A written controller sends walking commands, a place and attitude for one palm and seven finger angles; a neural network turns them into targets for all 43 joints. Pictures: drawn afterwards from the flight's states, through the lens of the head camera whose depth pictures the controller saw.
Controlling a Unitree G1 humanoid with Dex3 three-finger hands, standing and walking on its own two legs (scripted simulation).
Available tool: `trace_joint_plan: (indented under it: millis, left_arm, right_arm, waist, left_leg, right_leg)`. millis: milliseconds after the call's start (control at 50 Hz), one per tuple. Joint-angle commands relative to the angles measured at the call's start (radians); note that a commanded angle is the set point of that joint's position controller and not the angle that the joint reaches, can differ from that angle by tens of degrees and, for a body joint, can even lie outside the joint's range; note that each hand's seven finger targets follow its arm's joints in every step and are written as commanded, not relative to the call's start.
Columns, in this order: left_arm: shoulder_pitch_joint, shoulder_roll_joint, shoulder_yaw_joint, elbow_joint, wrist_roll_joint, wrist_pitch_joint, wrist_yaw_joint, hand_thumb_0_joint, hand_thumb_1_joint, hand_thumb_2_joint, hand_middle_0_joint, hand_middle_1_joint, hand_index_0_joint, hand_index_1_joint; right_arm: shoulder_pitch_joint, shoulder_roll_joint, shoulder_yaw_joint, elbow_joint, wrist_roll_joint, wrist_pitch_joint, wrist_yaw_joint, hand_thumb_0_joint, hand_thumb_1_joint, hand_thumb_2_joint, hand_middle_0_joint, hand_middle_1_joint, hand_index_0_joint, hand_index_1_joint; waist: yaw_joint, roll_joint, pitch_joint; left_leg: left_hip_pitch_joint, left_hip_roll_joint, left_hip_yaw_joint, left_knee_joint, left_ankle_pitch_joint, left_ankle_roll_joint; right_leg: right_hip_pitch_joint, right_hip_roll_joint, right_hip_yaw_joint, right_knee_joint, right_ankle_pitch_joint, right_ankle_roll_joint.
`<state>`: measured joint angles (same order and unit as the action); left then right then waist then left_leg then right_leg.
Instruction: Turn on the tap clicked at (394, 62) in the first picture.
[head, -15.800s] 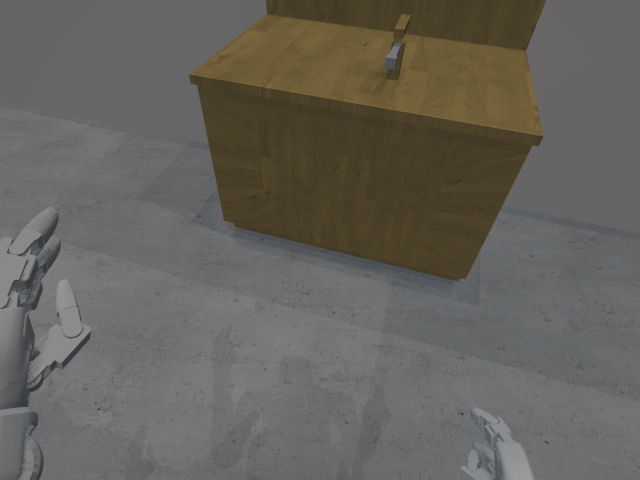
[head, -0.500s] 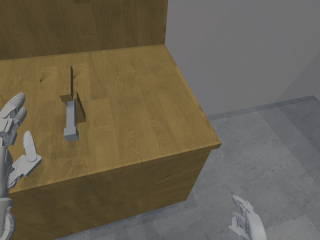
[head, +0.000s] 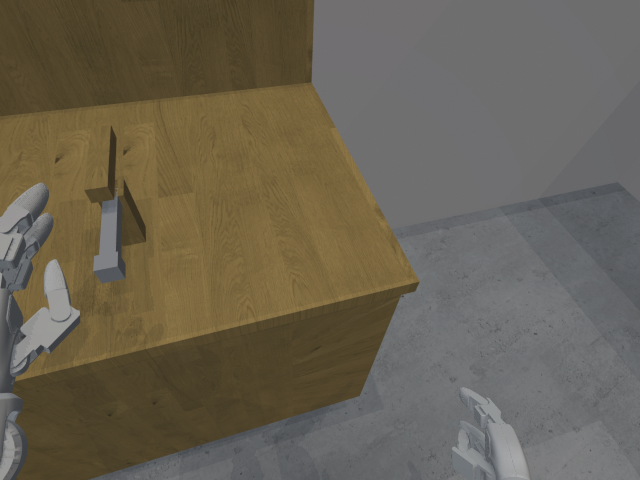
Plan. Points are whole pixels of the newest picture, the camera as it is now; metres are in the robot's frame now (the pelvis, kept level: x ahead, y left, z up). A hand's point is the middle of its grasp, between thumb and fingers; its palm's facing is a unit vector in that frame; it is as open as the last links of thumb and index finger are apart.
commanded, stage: shuffle to correct the standing spot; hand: left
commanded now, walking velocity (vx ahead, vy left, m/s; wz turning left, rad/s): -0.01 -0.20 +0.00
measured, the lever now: (109, 267) +0.34 +0.30 +0.05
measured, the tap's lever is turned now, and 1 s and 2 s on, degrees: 0 0 0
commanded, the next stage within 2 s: come to a stop and stand still in 0.10 s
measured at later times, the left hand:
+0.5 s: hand (98, 321) +0.22 +0.23 +0.15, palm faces +0.38 -0.85 -0.38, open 7.4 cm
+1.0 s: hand (25, 303) +0.23 +0.30 +0.15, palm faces +0.37 -0.82 -0.42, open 7.4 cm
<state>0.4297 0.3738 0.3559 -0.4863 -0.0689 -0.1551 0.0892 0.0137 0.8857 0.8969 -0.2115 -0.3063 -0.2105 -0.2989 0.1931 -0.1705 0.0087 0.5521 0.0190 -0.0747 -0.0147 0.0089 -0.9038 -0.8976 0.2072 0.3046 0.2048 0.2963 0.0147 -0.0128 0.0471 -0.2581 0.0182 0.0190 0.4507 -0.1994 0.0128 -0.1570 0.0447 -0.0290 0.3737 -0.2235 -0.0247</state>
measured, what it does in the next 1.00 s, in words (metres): stands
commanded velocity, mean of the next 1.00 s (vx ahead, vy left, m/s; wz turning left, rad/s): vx -0.01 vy -0.02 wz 0.00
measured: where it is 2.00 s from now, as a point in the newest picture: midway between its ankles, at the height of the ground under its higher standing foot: outside the picture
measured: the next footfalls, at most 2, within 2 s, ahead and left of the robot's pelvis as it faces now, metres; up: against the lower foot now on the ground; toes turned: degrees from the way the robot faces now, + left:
none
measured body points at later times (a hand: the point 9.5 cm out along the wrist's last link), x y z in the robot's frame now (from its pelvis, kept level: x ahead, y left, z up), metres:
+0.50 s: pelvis +0.01 -0.02 -0.01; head +0.03 -0.02 +0.44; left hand +0.20 +0.27 +0.17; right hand +0.18 -0.26 -0.09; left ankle +0.02 +0.11 -0.74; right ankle -0.02 -0.10 -0.74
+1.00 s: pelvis +0.00 +0.04 -0.01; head +0.06 +0.07 +0.44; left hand +0.21 +0.34 +0.17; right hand +0.20 -0.18 -0.08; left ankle +0.02 +0.11 -0.74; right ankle -0.02 -0.10 -0.74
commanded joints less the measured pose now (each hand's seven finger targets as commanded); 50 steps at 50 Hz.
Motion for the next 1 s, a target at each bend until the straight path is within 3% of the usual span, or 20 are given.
trace_joint_plan:
  millis: [0, 180, 260, 380, 460, 480, 500, 520, 540, 560, 600, 660, 680, 760, 780, 800, 860, 880, 900, 980]
  left_arm:
    - [-0.041, 0.158, 0.111, -0.203, -0.011, -0.052, 0.015, 0.0, 0.9, 0.9, -0.2, -0.3, -0.2, -0.3]
    - [-0.027, 0.196, 0.146, -0.23, -0.026, -0.037, 0.015, 0.0, 0.9, 0.9, -0.2, -0.3, -0.2, -0.3]
    - [-0.004, 0.179, 0.138, -0.214, -0.023, -0.045, 0.035, 0.0, 0.9, 0.9, -0.2, -0.3, -0.2, -0.3]
    - [0.014, 0.185, 0.145, -0.193, -0.009, -0.047, 0.055, 0.0, 0.9, 0.9, -0.2, -0.3, -0.2, -0.3]
    - [-0.027, 0.162, 0.11, -0.21, -0.001, -0.049, 0.056, 0.0, 0.9, 0.9, -0.2, -0.3, -0.2, -0.3]
    - [-0.962, 0.92, 0.305, -0.526, -0.018, -0.209, 0.064, 0.0, 0.9, 0.9, -0.2, -0.3, -0.2, -0.3]
    - [-0.502, 0.383, 0.311, -0.043, 0.025, -0.15, 0.045, 0.0, 0.9, 0.9, -0.2, -0.3, -0.2, -0.3]
    - [-0.342, 0.309, 0.211, 0.058, 0.013, -0.119, 0.041, 0.0, 0.9, 0.9, -0.2, -0.3, -0.2, -0.3]
    - [-0.302, 0.328, 0.217, 0.017, 0.012, -0.122, 0.035, 0.0, 0.9, 0.9, -0.2, -0.3, -0.2, -0.3]
    - [-0.209, 0.275, 0.175, 0.01, 0.002, -0.13, 0.025, 0.0, 0.9, 0.9, -0.2, -0.3, -0.2, -0.3]
    - [-0.029, 0.182, 0.119, -0.007, -0.009, -0.128, 0.013, 0.0, 0.9, 0.9, -0.2, -0.3, -0.2, -0.3]
    - [0.015, 0.181, 0.113, -0.118, -0.008, -0.127, 0.017, 0.0, 0.9, 0.9, -0.2, -0.3, -0.2, -0.3]
    - [0.003, 0.229, 0.154, -0.138, -0.007, -0.128, 0.026, 0.0, 0.9, 0.9, -0.2, -0.3, -0.2, -0.3]
    - [-0.09, 0.23, 0.174, -0.167, 0.011, -0.13, 0.032, 0.0, 0.9, 0.9, -0.2, -0.3, -0.2, -0.3]
    - [-0.135, 0.298, 0.219, -0.212, 0.019, -0.13, 0.04, 0.0, 0.9, 0.9, -0.2, -0.3, -0.2, -0.3]
    - [-0.135, 0.237, 0.177, -0.204, 0.02, -0.13, 0.036, 0.0, 0.9, 0.9, -0.2, -0.3, -0.2, -0.3]
    - [-0.128, 0.216, 0.153, -0.242, 0.028, -0.121, 0.036, 0.0, 0.9, 0.9, -0.2, -0.3, -0.2, -0.3]
    - [-0.116, 0.243, 0.177, -0.254, 0.03, -0.116, 0.041, 0.0, 0.9, 0.9, -0.2, -0.3, -0.2, -0.3]
    - [-0.095, 0.191, 0.139, -0.265, 0.034, -0.116, 0.037, 0.0, 0.9, 0.9, -0.2, -0.3, -0.2, -0.3]
    - [-0.031, 0.198, 0.157, -0.266, 0.046, -0.101, 0.039, 0.0, 0.9, 0.9, -0.2, -0.3, -0.2, -0.3]
  right_arm:
    - [-0.073, -0.148, -0.06, -0.149, -0.002, -0.042, -0.017, 0.0, -0.9, -0.9, 0.2, 0.3, 0.2, 0.3]
    - [-0.077, -0.147, -0.075, -0.15, 0.002, -0.036, -0.029, 0.0, -0.9, -0.9, 0.2, 0.3, 0.2, 0.3]
    - [-0.09, -0.14, -0.062, -0.147, 0.007, -0.034, -0.028, 0.0, -0.9, -0.9, 0.2, 0.3, 0.2, 0.3]
    - [-0.12, -0.145, -0.046, -0.13, 0.005, -0.028, -0.037, 0.0, -0.9, -0.9, 0.2, 0.3, 0.2, 0.3]
    - [-0.103, -0.148, -0.051, -0.131, 0.005, -0.028, -0.037, 0.0, -0.9, -0.9, 0.2, 0.3, 0.2, 0.3]
    - [0.038, -0.168, 0.144, -0.241, 0.07, -0.029, -0.117, 0.0, -0.9, -0.9, 0.2, 0.3, 0.2, 0.3]
    - [-0.033, -0.081, -0.004, -0.145, 0.034, -0.076, -0.085, 0.0, -0.9, -0.9, 0.2, 0.3, 0.2, 0.3]
    - [-0.068, -0.157, -0.016, -0.111, -0.005, -0.08, -0.053, 0.0, -0.9, -0.9, 0.2, 0.3, 0.2, 0.3]
    - [-0.053, -0.182, -0.031, -0.114, -0.013, -0.087, -0.031, 0.0, -0.9, -0.9, 0.2, 0.3, 0.2, 0.3]
    - [-0.034, -0.185, -0.041, -0.115, -0.011, -0.098, -0.011, 0.0, -0.9, -0.9, 0.2, 0.3, 0.2, 0.3]
    - [-0.017, -0.187, -0.05, -0.12, -0.001, -0.103, 0.02, 0.0, -0.9, -0.9, 0.2, 0.3, 0.2, 0.3]
    - [-0.071, -0.184, -0.046, -0.132, 0.0, -0.116, 0.033, 0.0, -0.9, -0.9, 0.2, 0.3, 0.2, 0.3]
    - [-0.091, -0.194, -0.044, -0.123, -0.002, -0.114, 0.029, 0.0, -0.9, -0.9, 0.2, 0.3, 0.2, 0.3]
    - [-0.102, -0.181, -0.036, -0.122, -0.016, -0.105, 0.007, 0.0, -0.9, -0.9, 0.2, 0.3, 0.2, 0.3]
    - [-0.112, -0.192, -0.037, -0.121, -0.018, -0.097, 0.003, 0.0, -0.9, -0.9, 0.2, 0.3, 0.2, 0.3]
    - [-0.102, -0.174, -0.035, -0.121, -0.018, -0.093, 0.0, 0.0, -0.9, -0.9, 0.2, 0.3, 0.2, 0.3]
    - [-0.092, -0.179, -0.039, -0.133, -0.015, -0.094, 0.004, 0.0, -0.9, -0.9, 0.2, 0.3, 0.2, 0.3]
    - [-0.094, -0.185, -0.039, -0.131, -0.015, -0.094, 0.007, 0.0, -0.9, -0.9, 0.2, 0.3, 0.2, 0.3]
    - [-0.086, -0.178, -0.04, -0.135, -0.018, -0.092, 0.009, 0.0, -0.9, -0.9, 0.2, 0.3, 0.2, 0.3]
    - [-0.084, -0.186, -0.046, -0.138, -0.018, -0.087, 0.018, 0.0, -0.9, -0.9, 0.2, 0.3, 0.2, 0.3]
  waist:
    - [-0.006, 0.082, -0.163]
    - [-0.01, 0.022, -0.161]
    - [-0.006, 0.018, -0.146]
    - [0.004, 0.008, -0.113]
    - [0.0, 0.014, -0.139]
    - [-0.039, 0.196, -0.016]
    - [0.006, 0.135, -0.069]
    - [0.012, 0.15, -0.093]
    - [0.016, 0.112, -0.136]
    - [0.022, 0.036, -0.171]
    - [0.03, -0.029, -0.235]
    - [0.029, -0.058, -0.199]
    - [0.027, -0.005, -0.203]
    - [0.01, 0.019, -0.147]
    - [0.011, 0.072, -0.168]
    - [0.006, 0.094, -0.18]
    - [0.007, 0.163, -0.192]
    - [0.011, 0.16, -0.211]
    - [0.007, 0.162, -0.215]
    - [0.008, 0.166, -0.208]
  left_leg:
    - [0.085, 0.1, -0.068, -0.033, 0.151, 0.009]
    - [0.089, 0.074, -0.029, 0.092, 0.1, 0.012]
    - [0.043, 0.028, -0.02, 0.135, 0.029, 0.014]
    - [0.046, 0.025, -0.034, 0.089, 0.105, 0.023]
    - [0.092, 0.04, -0.044, 0.051, 0.154, 0.031]
    - [0.058, 0.019, -0.053, 0.005, 0.216, 0.019]
    - [0.118, 0.095, -0.064, 0.024, 0.155, 0.01]
    - [0.095, 0.05, -0.061, 0.034, 0.126, 0.004]
    - [0.054, 0.039, -0.052, 0.055, 0.08, 0.001]
    - [0.038, 0.027, -0.045, 0.086, 0.085, 0.003]
    - [0.058, 0.028, -0.031, 0.084, 0.153, 0.008]
    - [0.093, 0.041, -0.032, 0.048, 0.172, 0.011]
    - [0.119, 0.048, -0.039, 0.018, 0.191, 0.015]
    - [0.076, 0.057, -0.074, -0.024, 0.149, 0.014]
    - [0.094, 0.062, -0.079, -0.029, 0.159, 0.017]
    - [0.096, 0.069, -0.085, -0.033, 0.189, 0.021]
    - [0.118, 0.072, -0.092, -0.018, 0.238, 0.023]
    - [0.15, 0.078, -0.103, -0.02, 0.276, 0.022]
    - [0.171, 0.086, -0.105, -0.015, 0.319, 0.024]
    - [0.21, 0.116, -0.126, -0.019, 0.373, 0.024]
  right_leg:
    - [0.001, -0.063, 0.038, -0.039, 0.161, 0.018]
    - [-0.066, -0.115, 0.099, -0.036, 0.203, -0.014]
    - [-0.04, -0.166, 0.171, -0.065, 0.226, 0.006]
    - [-0.006, -0.168, 0.143, -0.053, 0.345, 0.043]
    - [0.015, -0.143, 0.109, -0.03, 0.312, 0.04]
    - [-0.103, -0.092, 0.035, -0.072, 0.109, 0.066]
    - [-0.208, -0.108, 0.041, 0.027, -0.038, 0.007]
    - [-0.129, -0.088, 0.085, 0.016, 0.074, -0.02]
    - [-0.089, -0.121, 0.118, 0.003, 0.121, -0.02]
    - [-0.044, -0.147, 0.136, 0.005, 0.184, -0.023]
    - [0.013, -0.151, 0.11, 0.044, 0.301, -0.019]
    - [-0.032, -0.141, 0.081, 0.037, 0.285, -0.001]
    - [-0.041, -0.126, 0.076, 0.052, 0.268, -0.002]
    - [-0.03, -0.113, 0.051, 0.032, 0.194, 0.001]
    - [-0.03, -0.109, 0.056, 0.049, 0.19, -0.001]
    - [-0.013, -0.108, 0.028, 0.062, 0.193, 0.001]
    - [-0.009, -0.102, 0.019, 0.065, 0.193, 0.001]
    - [-0.025, -0.093, 0.012, 0.086, 0.182, 0.003]
    - [-0.039, -0.088, -0.001, 0.094, 0.159, 0.004]
    - [-0.102, -0.075, -0.011, 0.11, 0.028, 0.013]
